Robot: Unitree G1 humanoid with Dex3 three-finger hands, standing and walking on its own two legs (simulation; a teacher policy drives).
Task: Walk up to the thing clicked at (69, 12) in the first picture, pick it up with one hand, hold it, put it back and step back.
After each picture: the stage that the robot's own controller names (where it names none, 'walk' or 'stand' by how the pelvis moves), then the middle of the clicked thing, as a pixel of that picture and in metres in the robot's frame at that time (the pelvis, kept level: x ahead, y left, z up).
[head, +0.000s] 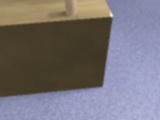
stand; (70, 4) +0.92 +0.12 +0.05
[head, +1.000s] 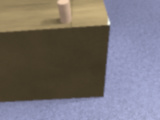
walk; (64, 11) +0.83 +0.17 +0.07
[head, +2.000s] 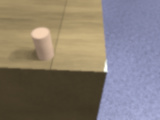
stand; (43, 44) +0.49 +0.21 +0.08
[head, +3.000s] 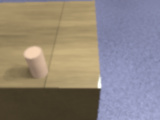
stand; (36, 62) +0.45 +0.22 +0.05
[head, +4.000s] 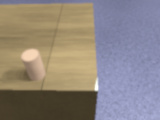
stand; (34, 65) +0.44 +0.23 +0.04
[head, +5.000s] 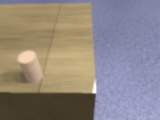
stand; (31, 67) +0.43 +0.24 +0.04
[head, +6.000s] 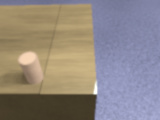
stand; (31, 68) +0.42 +0.24 +0.04
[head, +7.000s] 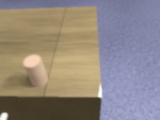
rise first; (36, 71) +0.41 +0.23 +0.05
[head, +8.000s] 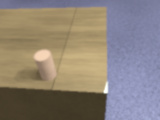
go down; (45, 65) +0.44 +0.22 +0.05
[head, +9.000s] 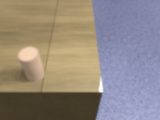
go down; (32, 64) +0.42 +0.21 +0.06
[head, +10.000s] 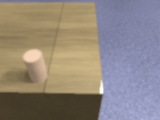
approach; (36, 66) +0.43 +0.21 +0.06
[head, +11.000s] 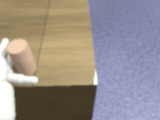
close; (22, 58) +0.43 +0.23 +0.09
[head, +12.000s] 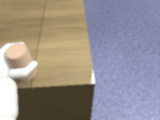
lift; (22, 62) +0.41 +0.22 +0.09
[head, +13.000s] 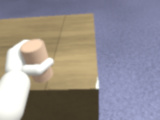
lift; (37, 61) +0.34 +0.17 +0.20
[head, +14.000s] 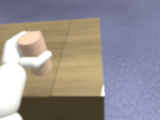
hold; (36, 54) +0.34 +0.17 +0.23
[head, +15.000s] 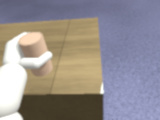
hold; (37, 54) +0.34 +0.17 +0.23
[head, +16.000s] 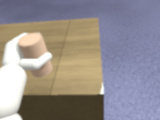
hold; (36, 55) +0.34 +0.17 +0.23
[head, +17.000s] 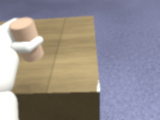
crouch; (27, 40) +0.38 +0.19 +0.25
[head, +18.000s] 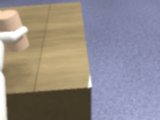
lower; (13, 31) +0.47 +0.23 +0.21
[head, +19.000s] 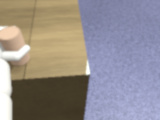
lower; (15, 46) +0.46 +0.22 +0.10
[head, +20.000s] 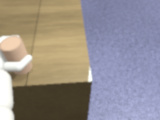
lower; (17, 56) +0.43 +0.22 +0.10
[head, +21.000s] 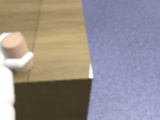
lower; (18, 53) +0.44 +0.22 +0.10
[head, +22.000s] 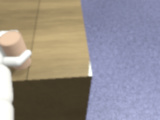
lower; (16, 51) +0.45 +0.22 +0.10
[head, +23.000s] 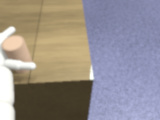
withdraw; (19, 55) +0.44 +0.22 +0.09
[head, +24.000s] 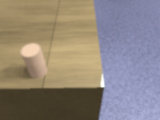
sink last; (35, 61) +0.43 +0.21 +0.08
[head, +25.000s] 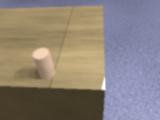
stand; (44, 63) +0.45 +0.22 +0.06
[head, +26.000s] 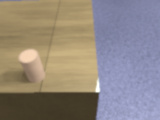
stand; (32, 66) +0.42 +0.22 +0.05
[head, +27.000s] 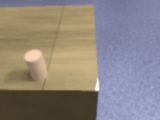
stand; (36, 65) +0.44 +0.23 +0.05
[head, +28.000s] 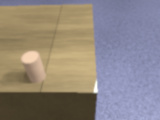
stand; (34, 67) +0.43 +0.23 +0.04
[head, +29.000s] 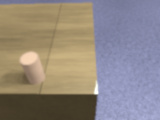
stand; (33, 68) +0.42 +0.23 +0.04
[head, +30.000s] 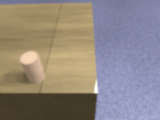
stand; (33, 67) +0.42 +0.23 +0.04
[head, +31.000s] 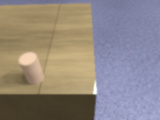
stand; (32, 68) +0.42 +0.23 +0.04
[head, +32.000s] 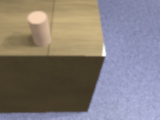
walk; (40, 29) +0.52 +0.19 +0.06
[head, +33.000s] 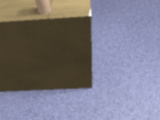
walk; (41, 0) +0.78 +0.27 +0.07
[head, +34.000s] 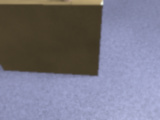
stand; out of the picture +1.09 +0.17 +0.07
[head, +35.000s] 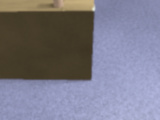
stand; out of the picture +1.03 +0.20 +0.05
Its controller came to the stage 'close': yes
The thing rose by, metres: 0.22
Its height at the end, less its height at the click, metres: +0.00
